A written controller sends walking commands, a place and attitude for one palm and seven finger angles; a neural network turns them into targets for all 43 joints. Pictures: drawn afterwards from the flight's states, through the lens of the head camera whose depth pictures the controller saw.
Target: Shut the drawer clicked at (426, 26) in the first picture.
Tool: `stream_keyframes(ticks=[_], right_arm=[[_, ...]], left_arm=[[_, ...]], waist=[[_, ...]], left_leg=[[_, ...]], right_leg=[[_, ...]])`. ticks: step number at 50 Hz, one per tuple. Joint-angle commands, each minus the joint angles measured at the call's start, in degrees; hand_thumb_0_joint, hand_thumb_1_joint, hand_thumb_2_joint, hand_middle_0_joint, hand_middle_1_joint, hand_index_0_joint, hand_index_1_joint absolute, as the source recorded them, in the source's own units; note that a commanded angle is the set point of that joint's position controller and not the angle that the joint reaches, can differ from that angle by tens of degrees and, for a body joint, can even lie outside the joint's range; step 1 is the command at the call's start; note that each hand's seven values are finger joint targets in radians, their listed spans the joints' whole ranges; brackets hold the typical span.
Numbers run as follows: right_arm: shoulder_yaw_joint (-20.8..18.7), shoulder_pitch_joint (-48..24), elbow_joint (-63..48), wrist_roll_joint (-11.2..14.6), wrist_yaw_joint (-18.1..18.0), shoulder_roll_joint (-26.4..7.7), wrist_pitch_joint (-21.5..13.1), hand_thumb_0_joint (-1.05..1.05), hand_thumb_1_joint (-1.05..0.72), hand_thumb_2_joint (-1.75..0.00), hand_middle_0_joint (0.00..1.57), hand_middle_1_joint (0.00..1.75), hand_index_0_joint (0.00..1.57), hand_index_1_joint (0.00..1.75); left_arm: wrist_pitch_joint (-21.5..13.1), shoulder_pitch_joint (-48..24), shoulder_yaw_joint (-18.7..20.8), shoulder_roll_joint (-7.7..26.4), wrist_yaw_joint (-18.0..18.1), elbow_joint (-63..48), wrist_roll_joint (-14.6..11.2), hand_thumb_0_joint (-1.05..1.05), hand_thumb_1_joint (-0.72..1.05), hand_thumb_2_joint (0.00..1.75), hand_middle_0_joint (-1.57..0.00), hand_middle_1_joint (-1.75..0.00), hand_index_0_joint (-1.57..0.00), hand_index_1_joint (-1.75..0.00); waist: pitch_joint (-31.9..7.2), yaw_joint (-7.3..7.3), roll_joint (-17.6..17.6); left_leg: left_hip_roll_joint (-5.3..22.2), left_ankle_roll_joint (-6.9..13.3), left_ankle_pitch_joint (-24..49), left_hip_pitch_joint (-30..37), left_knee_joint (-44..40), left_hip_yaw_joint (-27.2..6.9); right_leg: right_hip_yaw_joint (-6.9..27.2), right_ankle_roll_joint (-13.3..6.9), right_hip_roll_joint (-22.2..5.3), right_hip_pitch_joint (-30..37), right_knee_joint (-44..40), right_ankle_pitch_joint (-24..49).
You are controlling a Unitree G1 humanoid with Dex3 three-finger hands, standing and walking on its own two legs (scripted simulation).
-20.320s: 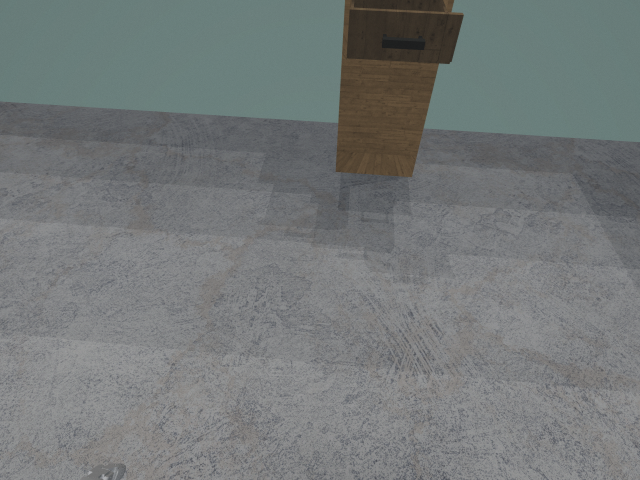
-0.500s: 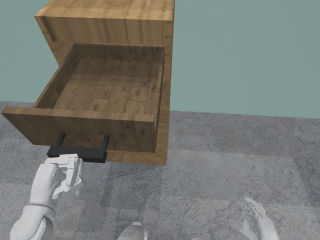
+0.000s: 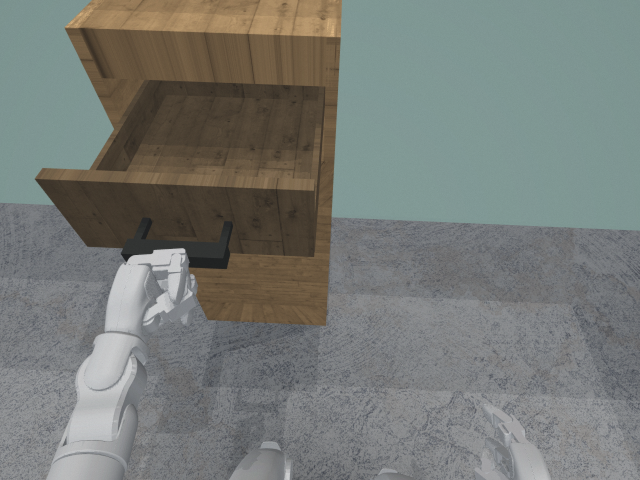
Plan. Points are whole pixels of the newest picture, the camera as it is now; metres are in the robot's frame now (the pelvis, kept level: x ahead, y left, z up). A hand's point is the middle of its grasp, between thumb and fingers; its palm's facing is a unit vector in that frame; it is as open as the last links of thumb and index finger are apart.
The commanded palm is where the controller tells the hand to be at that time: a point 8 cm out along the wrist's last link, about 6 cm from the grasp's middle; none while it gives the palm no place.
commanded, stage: push the drawer shut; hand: left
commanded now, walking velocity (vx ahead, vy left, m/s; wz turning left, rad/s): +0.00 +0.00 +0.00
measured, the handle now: (181, 240) +0.40 +0.20 +0.07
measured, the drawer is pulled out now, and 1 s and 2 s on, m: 0.22 0.10 0.00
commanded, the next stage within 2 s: none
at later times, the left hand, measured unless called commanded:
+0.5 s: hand (197, 252) +0.38 +0.18 +0.06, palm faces -0.01 -1.00 -0.06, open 2.9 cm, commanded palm +0.38 +0.23 +0.07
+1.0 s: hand (205, 213) +0.45 +0.18 +0.06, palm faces -0.01 -1.00 -0.04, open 2.9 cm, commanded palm +0.45 +0.23 +0.07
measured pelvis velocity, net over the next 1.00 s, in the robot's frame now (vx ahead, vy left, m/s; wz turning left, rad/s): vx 0.01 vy -0.01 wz -0.03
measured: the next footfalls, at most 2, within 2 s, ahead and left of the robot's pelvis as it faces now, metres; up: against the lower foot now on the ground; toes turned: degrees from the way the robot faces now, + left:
none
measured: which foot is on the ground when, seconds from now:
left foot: down 0.00-1.00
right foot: down 0.00-1.00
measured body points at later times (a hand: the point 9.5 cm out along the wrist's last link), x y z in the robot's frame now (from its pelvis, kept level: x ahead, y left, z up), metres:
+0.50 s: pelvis +0.01 +0.00 +0.00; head +0.07 +0.00 +0.45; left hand +0.38 +0.23 +0.07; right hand +0.12 -0.26 -0.10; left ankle +0.08 +0.10 -0.68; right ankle +0.01 -0.11 -0.68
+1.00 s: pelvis +0.01 -0.01 -0.01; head +0.09 +0.00 +0.44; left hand +0.44 +0.24 +0.07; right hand +0.08 -0.27 -0.12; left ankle +0.08 +0.10 -0.68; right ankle +0.01 -0.11 -0.68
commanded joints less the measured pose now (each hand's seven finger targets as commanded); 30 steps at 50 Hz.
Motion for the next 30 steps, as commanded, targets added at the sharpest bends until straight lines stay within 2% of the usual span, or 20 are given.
stream_keyframes(ticks=[1, 4, 5, 9, 10, 11, 12, 13, 14, 17, 19, 20, 21, 22, 24, 25, 26, 27, 28, 30], right_arm=[[-3.2, -2.4, -7.5, -0.2, -0.2, -8.2, -2.3, 0.0, -0.9, -0.9, 0.2, 0.3, 0.2, 0.3], [-3.2, -1.8, -7.0, -0.3, -0.1, -8.4, -1.5, 0.0, -0.9, -0.9, 0.2, 0.3, 0.2, 0.3], [-3.2, -1.7, -6.9, -0.2, -0.1, -8.3, -1.3, 0.0, -0.9, -0.9, 0.2, 0.3, 0.2, 0.3], [-3.3, -1.0, -6.4, -0.2, -0.1, -8.4, -0.4, 0.0, -0.9, -0.9, 0.2, 0.3, 0.2, 0.3], [-3.3, -1.0, -6.5, -0.2, 0.0, -8.2, -0.2, 0.0, -0.9, -0.9, 0.2, 0.3, 0.2, 0.3], [-3.2, -0.8, -6.4, -0.2, 0.1, -8.2, -0.1, 0.0, -0.9, -0.9, 0.2, 0.3, 0.2, 0.3], [-3.5, -0.4, -6.0, -0.2, 0.0, -8.4, 0.0, 0.0, -0.9, -0.9, 0.2, 0.3, 0.2, 0.3], [-3.4, -0.3, -6.1, -0.2, 0.0, -8.3, 0.1, 0.0, -0.9, -0.9, 0.2, 0.3, 0.2, 0.3], [-3.5, 0.2, -5.8, -0.3, 0.1, -8.5, 0.3, 0.0, -0.9, -0.9, 0.2, 0.3, 0.2, 0.3], [-3.5, 0.6, -5.6, -0.2, 0.2, -8.3, 0.9, 0.0, -0.9, -0.9, 0.2, 0.3, 0.2, 0.3], [-3.6, 1.2, -5.4, -0.3, 0.3, -8.5, 1.1, 0.0, -0.9, -0.9, 0.2, 0.3, 0.2, 0.3], [-3.7, 1.5, -5.0, -0.3, 0.2, -8.6, 1.3, 0.0, -0.9, -0.9, 0.2, 0.3, 0.2, 0.3], [-3.7, 1.8, -4.8, -0.2, 0.2, -8.7, 1.6, 0.0, -0.9, -0.9, 0.2, 0.3, 0.2, 0.3], [-3.6, 1.7, -4.9, -0.3, 0.3, -8.5, 1.7, 0.0, -0.9, -0.9, 0.2, 0.3, 0.2, 0.3], [-3.7, 2.5, -4.7, -0.3, 0.3, -8.8, 2.0, 0.0, -0.9, -0.9, 0.2, 0.3, 0.2, 0.3], [-3.7, 2.6, -4.7, -0.3, 0.4, -8.6, 2.2, 0.0, -0.9, -0.9, 0.2, 0.3, 0.2, 0.3], [-3.8, 2.9, -4.2, -0.3, 0.3, -8.7, 2.3, 0.0, -0.9, -0.9, 0.2, 0.3, 0.2, 0.3], [-3.7, 3.1, -4.4, -0.4, 0.3, -8.7, 2.5, 0.0, -0.9, -0.9, 0.2, 0.3, 0.2, 0.3], [-3.8, 3.2, -4.1, -0.3, 0.3, -8.7, 2.6, 0.0, -0.9, -0.9, 0.2, 0.3, 0.2, 0.3], [-3.9, 3.8, -4.2, -0.4, 0.5, -8.7, 2.8, 0.0, -0.9, -0.9, 0.2, 0.3, 0.2, 0.3]], left_arm=[[-3.8, -25.6, 2.1, 7.6, 1.0, -11.5, -0.3, 0.0, 0.9, 0.9, -1.4, -1.6, -1.4, -1.6], [-3.9, -27.2, 4.2, 9.8, 1.2, -8.0, -0.2, 0.0, 0.9, 0.9, -1.4, -1.6, -1.4, -1.6], [-4.1, -28.4, 4.1, 9.5, 1.0, -7.2, -0.4, 0.0, 0.9, 0.9, -1.4, -1.6, -1.4, -1.6], [-4.7, -30.8, 6.4, 11.8, 0.4, -4.4, -0.6, 0.0, 0.9, 0.9, -1.4, -1.6, -1.4, -1.6], [-4.7, -30.7, 5.2, 10.1, 0.1, -3.5, -0.6, 0.0, 0.9, 0.9, -1.4, -1.6, -1.4, -1.6], [-4.9, -33.7, 4.6, 9.7, 0.0, -3.9, -0.9, 0.0, 0.9, 0.9, -1.4, -1.6, -1.4, -1.6], [-5.0, -34.2, 5.8, 11.0, 0.0, -2.7, -0.9, 0.0, 0.9, 0.9, -1.4, -1.6, -1.4, -1.6], [-5.2, -34.8, 5.3, 10.5, -0.2, -2.4, -0.9, 0.0, 0.9, 0.9, -1.4, -1.6, -1.4, -1.6], [-5.3, -34.5, 6.1, 11.3, -0.2, -1.4, -0.9, 0.0, 0.9, 0.9, -1.4, -1.6, -1.4, -1.6], [-5.7, -37.2, 5.7, 11.0, -0.7, 0.6, -0.7, 0.0, 0.9, 0.9, -1.4, -1.6, -1.4, -1.6], [-5.9, -39.0, 6.0, 11.6, -1.0, 1.8, -0.6, 0.0, 0.9, 0.9, -1.4, -1.6, -1.4, -1.6], [-5.9, -39.9, 6.8, 12.3, -1.2, 3.1, -0.8, 0.0, 0.9, 0.9, -1.4, -1.6, -1.4, -1.6], [-5.9, -40.3, 7.7, 13.5, -1.4, 4.7, -0.7, 0.0, 0.9, 0.9, -1.4, -1.6, -1.4, -1.6], [-6.1, -42.4, 6.5, 12.4, -1.8, 4.1, -0.8, 0.0, 0.9, 0.9, -1.4, -1.6, -1.4, -1.6], [-6.2, -43.7, 7.1, 13.5, -2.0, 5.8, -0.3, 0.0, 0.9, 0.9, -1.4, -1.6, -1.4, -1.6], [-6.2, -44.2, 6.8, 12.5, -2.1, 6.2, -0.5, 0.0, 0.9, 0.9, -1.4, -1.6, -1.4, -1.6], [-6.2, -45.4, 7.4, 13.5, -2.1, 7.2, -0.5, 0.0, 0.9, 0.9, -1.4, -1.6, -1.4, -1.6], [-6.2, -46.1, 7.0, 12.9, -2.2, 8.0, -0.6, 0.0, 0.9, 0.9, -1.4, -1.6, -1.4, -1.6], [-6.5, -47.8, 7.4, 13.8, -2.2, 8.1, -0.4, 0.0, 0.9, 0.9, -1.4, -1.6, -1.4, -1.6], [-6.6, -47.4, 7.4, 13.3, -2.4, 9.5, -0.2, 0.0, 0.9, 0.9, -1.4, -1.6, -1.4, -1.6]], waist=[[-13.3, -3.32, 1.2], [-13.2, -3.3, 0.0], [-13.5, -3.44, -0.4], [-14.1, -3.13, 0.8], [-14.3, -3.06, 1.9], [-14.5, -3.84, 1.6], [-15.0, -3.75, 0.4], [-15.3, -3.66, 1.1], [-15.3, -3.76, -0.1], [-15.6, -3.91, 1.4], [-15.5, -4.22, 1.1], [-16.1, -4.38, -0.7], [-15.7, -4.29, -0.8], [-16.5, -4.57, 0.8], [-16.7, -4.41, 2.4], [-17.4, -4.63, 1.8], [-17.5, -4.89, 1.0], [-17.7, -4.91, 0.2], [-17.7, -5.15, 1.2], [-18.7, -4.75, 1.6]], left_leg=[[0.1, 0.2, -7.3, 15.7, -10.3, -4.1], [0.0, 0.4, -7.2, 14.8, -10.1, -3.7], [0.0, 0.4, -6.5, 14.8, -10.0, -3.5], [0.0, 0.4, -4.4, 14.8, -9.4, -2.9], [-0.1, 0.2, -3.8, 15.5, -9.6, -2.9], [0.0, 0.3, -4.0, 16.1, -9.5, -3.0], [0.1, 0.3, -4.0, 15.9, -9.4, -3.0], [0.0, 0.3, -3.3, 16.0, -9.3, -2.9], [0.1, 0.5, -2.9, 15.5, -9.0, -2.8], [0.0, 0.4, -1.6, 16.0, -8.9, -2.6], [0.1, 0.5, -2.2, 15.9, -8.8, -3.1], [0.1, 0.6, -1.5, 15.6, -8.4, -2.8], [0.2, 0.6, -1.5, 14.9, -8.4, -2.7], [0.0, 0.6, -1.4, 15.3, -8.2, -2.5], [0.1, 0.5, -0.7, 16.1, -8.0, -2.9], [0.1, 0.6, 0.0, 16.7, -7.8, -2.9], [0.3, 0.5, 0.0, 16.6, -7.6, -3.0], [0.1, 0.6, -0.3, 15.8, -7.5, -2.8], [0.2, 0.6, -0.1, 15.9, -7.2, -2.6], [0.1, 0.6, 0.9, 16.3, -7.0, -2.7]], right_leg=[[3.2, 0.5, 0.8, -3.9, -10.9, 0.9], [3.7, 0.5, 0.9, -3.2, -11.5, 0.5], [3.7, 0.6, 0.9, -3.0, -11.4, 1.0], [4.1, 0.5, 0.9, -1.9, -11.7, 2.1], [3.9, 0.4, 0.9, -2.3, -11.5, 2.7], [3.9, 0.5, 0.9, -2.9, -11.7, 3.0], [4.1, 0.6, 1.0, -2.7, -11.8, 2.8], [4.2, 0.6, 1.0, -2.4, -11.7, 3.3], [4.3, 0.6, 1.0, -2.1, -11.9, 3.6], [4.3, 0.5, 1.0, -2.3, -11.6, 4.8], [4.1, 0.5, 1.2, -3.4, -11.3, 4.3], [4.3, 0.6, 1.2, -2.5, -11.4, 5.1], [4.5, 0.7, 1.2, -2.4, -11.5, 4.9], [4.7, 0.7, 1.1, -2.5, -11.5, 5.0], [4.3, 0.3, 1.2, -3.4, -10.8, 5.6], [4.3, 0.4, 1.3, -3.5, -10.9, 6.3], [4.4, 0.5, 1.3, -3.9, -10.9, 6.3], [4.6, 0.7, 1.3, -3.4, -11.0, 6.1], [4.8, 0.6, 1.3, -3.7, -11.0, 6.2], [4.6, 0.4, 1.4, -3.6, -10.6, 7.0]])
